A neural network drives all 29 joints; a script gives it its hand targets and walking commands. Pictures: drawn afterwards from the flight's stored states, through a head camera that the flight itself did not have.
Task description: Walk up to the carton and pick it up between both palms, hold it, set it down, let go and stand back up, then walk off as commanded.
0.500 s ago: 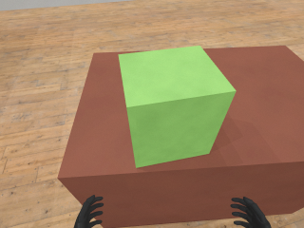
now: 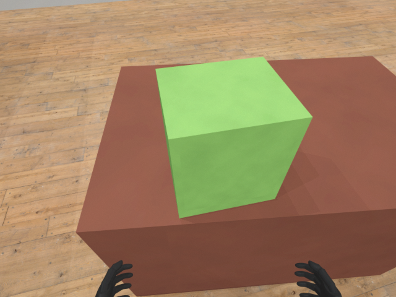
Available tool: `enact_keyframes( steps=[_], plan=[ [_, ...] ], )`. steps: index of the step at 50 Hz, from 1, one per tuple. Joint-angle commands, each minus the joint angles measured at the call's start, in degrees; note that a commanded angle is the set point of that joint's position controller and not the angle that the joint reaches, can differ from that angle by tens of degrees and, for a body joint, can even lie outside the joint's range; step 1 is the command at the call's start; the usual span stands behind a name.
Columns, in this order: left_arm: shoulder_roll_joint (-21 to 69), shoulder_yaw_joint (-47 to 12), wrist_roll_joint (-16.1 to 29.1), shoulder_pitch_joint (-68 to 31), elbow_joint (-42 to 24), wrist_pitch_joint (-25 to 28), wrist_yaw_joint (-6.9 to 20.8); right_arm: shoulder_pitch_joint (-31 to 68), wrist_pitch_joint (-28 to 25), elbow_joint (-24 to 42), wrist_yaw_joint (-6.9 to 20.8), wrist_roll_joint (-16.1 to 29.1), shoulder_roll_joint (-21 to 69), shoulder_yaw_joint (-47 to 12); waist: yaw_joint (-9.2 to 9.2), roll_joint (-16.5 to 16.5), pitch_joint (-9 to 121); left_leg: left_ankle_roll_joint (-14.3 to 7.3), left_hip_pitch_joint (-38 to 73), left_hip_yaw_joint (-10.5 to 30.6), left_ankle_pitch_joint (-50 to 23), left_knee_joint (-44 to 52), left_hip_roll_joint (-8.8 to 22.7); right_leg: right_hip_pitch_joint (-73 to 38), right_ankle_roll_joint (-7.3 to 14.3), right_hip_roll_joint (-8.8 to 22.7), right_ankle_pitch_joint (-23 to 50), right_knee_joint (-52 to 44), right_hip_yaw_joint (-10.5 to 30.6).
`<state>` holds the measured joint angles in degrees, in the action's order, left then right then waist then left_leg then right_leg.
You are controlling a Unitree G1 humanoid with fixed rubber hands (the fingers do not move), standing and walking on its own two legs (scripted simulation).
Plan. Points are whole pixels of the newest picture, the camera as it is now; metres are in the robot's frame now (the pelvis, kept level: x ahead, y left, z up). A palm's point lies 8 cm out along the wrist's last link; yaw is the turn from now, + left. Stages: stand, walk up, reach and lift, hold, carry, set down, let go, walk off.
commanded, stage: set down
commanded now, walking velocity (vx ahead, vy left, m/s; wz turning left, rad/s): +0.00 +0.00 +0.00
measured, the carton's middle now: (220, 139) +0.45 -0.01 +0.07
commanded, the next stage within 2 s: let go in 0.08 s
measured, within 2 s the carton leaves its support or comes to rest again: neither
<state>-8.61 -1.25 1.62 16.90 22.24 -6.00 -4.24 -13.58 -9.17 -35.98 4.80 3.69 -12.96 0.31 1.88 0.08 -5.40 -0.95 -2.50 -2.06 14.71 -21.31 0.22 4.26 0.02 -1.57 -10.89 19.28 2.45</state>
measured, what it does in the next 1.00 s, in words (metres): stands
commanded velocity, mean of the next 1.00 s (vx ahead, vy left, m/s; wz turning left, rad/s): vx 0.00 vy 0.00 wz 0.00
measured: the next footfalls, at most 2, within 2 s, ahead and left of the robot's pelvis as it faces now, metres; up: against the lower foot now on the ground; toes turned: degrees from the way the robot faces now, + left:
none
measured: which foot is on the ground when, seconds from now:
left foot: down 0.00-1.00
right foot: down 0.00-1.00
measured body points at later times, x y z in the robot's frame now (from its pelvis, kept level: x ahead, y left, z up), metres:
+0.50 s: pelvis +0.00 +0.00 +0.00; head +0.01 +0.01 +0.45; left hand +0.15 +0.23 -0.10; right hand +0.15 -0.23 -0.09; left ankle -0.03 +0.10 -0.75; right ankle +0.00 -0.12 -0.75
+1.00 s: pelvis +0.00 +0.00 +0.00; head +0.00 +0.01 +0.45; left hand +0.07 +0.30 -0.14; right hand +0.06 -0.30 -0.13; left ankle -0.03 +0.10 -0.75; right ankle +0.00 -0.12 -0.75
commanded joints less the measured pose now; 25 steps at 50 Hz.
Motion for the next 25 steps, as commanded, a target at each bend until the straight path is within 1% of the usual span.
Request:
enact_keyframes(
  steps=[1,2,3,4,5,6,7,8,9,10,11,12,13,14,15,16,17,18,19,20,21,22,23,24,25],
  plan=[
    [-5.81,2.11,0.38,-5.86,-13.46,3.21,-1.06,4.99,-4.13,12.64,-0.39,0.04,-9.17,4.20,-0.06,0.05,8.70,3.72,0.49,-0.63,-19.43,2.85,0.60,-0.64,1.82,-0.84,12.24,-1.34,-2.66],
    [-5.18,2.01,0.40,-4.55,-12.57,2.99,-1.19,4.28,-4.56,11.50,-0.20,0.62,-8.56,3.88,0.79,-0.54,9.67,3.83,1.50,-1.52,-19.23,2.86,0.24,-0.88,1.25,-0.35,12.48,-1.68,-2.90],
    [-6.70,2.96,-0.43,-4.14,-7.30,1.79,0.04,2.08,-3.23,7.70,-1.26,-0.96,-6.38,3.45,-0.40,-1.05,5.61,3.43,0.63,-1.73,-17.12,2.37,-0.79,-0.12,1.08,0.90,11.96,-2.78,-1.46],
    [-7.21,2.80,-0.16,-3.83,-4.11,1.18,0.82,2.12,-3.37,7.28,-1.66,-2.11,-6.51,3.16,-1.07,1.89,5.21,3.05,-0.84,-1.69,-15.86,2.44,-0.45,-0.99,1.27,0.56,10.87,-2.58,-1.23],
    [-6.60,2.31,-0.51,-4.45,-6.11,1.79,0.49,3.85,-3.31,7.69,-1.44,-1.43,-7.06,3.80,-0.05,-0.08,4.94,3.55,0.30,-1.72,-16.22,2.85,-0.01,0.30,1.25,0.66,10.52,-2.42,-1.87],
    [-7.27,2.51,-0.19,-5.48,-5.63,1.33,1.07,4.06,-3.28,8.16,-1.82,-2.03,-6.08,3.65,-0.86,1.63,3.66,3.00,-0.36,-1.86,-13.71,3.02,-0.51,-0.05,1.00,0.65,8.94,-3.75,-1.84],
    [-7.17,3.11,-0.32,-6.78,-8.01,2.01,0.36,4.85,-3.40,8.77,-1.46,-1.95,-6.22,3.82,0.27,-0.16,4.67,3.80,-1.99,-1.23,-14.49,3.36,0.15,-0.09,1.46,0.24,8.62,-2.09,-2.32],
    [-7.02,1.54,-0.03,-7.16,-10.10,2.06,0.18,5.81,-3.79,9.10,-1.35,-1.41,-7.22,5.15,-0.76,-0.98,5.29,3.88,-0.28,-0.24,-15.97,2.87,0.51,-0.06,2.04,-0.03,9.04,-2.19,-2.43],
    [-6.38,1.83,0.43,-6.35,-6.22,1.40,0.53,4.99,-3.07,5.40,-1.40,-2.69,-7.47,4.63,-0.78,-1.66,3.95,4.39,-1.55,-1.40,-15.54,2.82,0.40,0.23,1.77,-0.11,8.25,-1.56,-2.90],
    [-6.55,1.35,0.40,-5.97,-2.58,1.08,1.10,4.56,-2.82,4.63,-1.58,-2.62,-6.14,3.94,-1.05,-0.84,3.66,3.76,-0.62,-1.51,-13.39,2.63,-0.03,0.90,1.77,0.33,7.18,-2.31,-1.77],
    [-6.78,1.19,0.04,-7.28,-7.58,2.02,0.05,5.25,-4.12,7.40,-0.76,-1.72,-8.09,5.29,-0.98,-1.63,8.29,3.76,-0.52,-1.06,-14.91,2.20,0.65,-0.02,2.02,-0.18,9.17,-0.74,-2.73],
    [-8.11,2.32,-0.36,-7.01,-3.31,1.38,0.76,5.83,-3.81,3.50,-1.62,-2.78,-6.50,4.29,-0.72,-1.49,4.74,3.67,-1.07,-1.52,-13.21,2.40,0.17,0.51,1.75,0.52,8.10,-1.73,-1.74],
    [-7.48,2.71,-0.70,-7.60,-7.34,2.15,-0.25,6.05,-4.27,6.79,-1.05,-1.44,-7.66,4.18,0.43,-1.46,6.17,3.70,0.30,-1.04,-15.65,2.39,0.57,0.78,1.77,-0.22,9.74,-1.09,-2.83],
    [-7.03,2.50,-0.56,-7.04,-5.43,1.93,0.37,4.91,-3.77,5.39,-1.18,-2.06,-7.41,3.81,-0.47,-0.89,6.61,3.57,0.21,-1.17,-17.09,1.53,0.14,-0.26,1.86,0.08,11.06,-1.10,-1.97],
    [-7.61,2.49,-0.13,-7.37,-4.67,2.25,1.00,5.43,-4.31,4.63,-1.76,-2.71,-7.02,4.57,-1.43,0.43,7.56,3.99,0.26,-0.77,-18.22,0.87,-0.01,-0.50,1.62,0.27,12.16,-0.96,-2.21],
    [-7.13,1.97,-0.23,-7.80,-9.48,2.69,-0.45,5.68,-5.15,6.82,-0.91,-1.30,-8.44,4.40,-0.41,-1.15,10.03,3.82,1.28,-0.67,-18.32,1.68,0.60,-0.75,1.99,-0.76,11.99,-0.37,-3.31],
    [-7.82,2.88,-1.01,-7.11,-2.23,1.94,0.88,4.81,-4.51,2.97,-1.56,-2.53,-6.24,3.68,-0.69,-0.57,6.48,3.87,1.19,-1.61,-17.18,1.14,-0.18,-0.73,1.31,0.39,10.98,-1.68,-2.05],
    [-6.99,3.02,-1.35,-5.94,-4.68,2.33,0.37,3.65,-4.89,4.48,-0.95,-1.49,-6.62,3.40,0.01,-0.95,7.70,3.56,1.31,-1.49,-20.17,1.18,-0.13,0.07,1.50,-0.15,13.97,-1.23,-2.79],
    [-8.11,3.15,-1.17,-7.13,-0.99,1.95,1.86,4.32,-4.72,2.94,-1.95,-2.86,-5.94,4.02,-1.04,2.58,5.29,3.40,0.97,-1.59,-17.41,1.16,-0.63,-0.05,0.82,0.72,13.23,-2.10,-2.10],
    [-8.69,3.31,-0.40,-7.07,-2.09,2.27,1.82,5.37,-4.81,4.37,-2.15,-3.06,-5.68,3.09,-1.10,2.77,6.15,2.77,0.60,-1.70,-16.45,0.93,-0.58,0.73,0.48,0.62,12.93,-1.69,-1.98],
    [-8.50,3.07,-0.93,-9.23,0.61,2.11,2.65,5.90,-4.34,2.46,-2.59,-3.70,-5.87,3.08,-1.80,3.80,5.45,2.95,0.21,-1.65,-15.21,1.33,-0.27,-0.74,0.35,0.79,11.02,-1.37,-1.90],
    [-7.84,3.21,-0.44,-8.97,-6.72,3.21,1.18,6.31,-5.85,5.25,-1.82,-2.22,-7.81,3.62,-1.06,1.19,9.21,3.49,1.74,-1.02,-20.03,1.30,0.54,-0.60,0.96,-0.19,14.66,-0.20,-3.34],
    [-9.30,3.09,-0.99,-9.89,-1.56,2.09,2.22,6.05,-4.85,0.54,-2.56,-3.54,-5.69,3.80,-1.53,-0.17,3.99,4.21,-0.59,-1.20,-17.45,1.04,-0.34,-0.89,1.24,0.64,10.29,-1.27,-2.18],
    [-7.28,2.08,-1.05,-9.27,-7.09,2.60,0.77,6.85,-5.75,3.06,-1.29,-1.68,-7.85,4.24,-0.93,-3.47,7.29,4.76,1.37,-0.05,-21.15,1.22,0.69,0.14,2.25,-0.18,11.41,-0.84,-3.35],
    [-7.78,2.33,-1.27,-9.73,-3.76,2.08,1.60,6.77,-5.27,0.92,-1.88,-2.65,-7.17,4.43,-0.95,-1.40,4.28,4.56,0.98,-0.29,-19.12,1.28,0.55,0.20,1.79,-0.24,9.22,-1.37,-2.73]
  ],
)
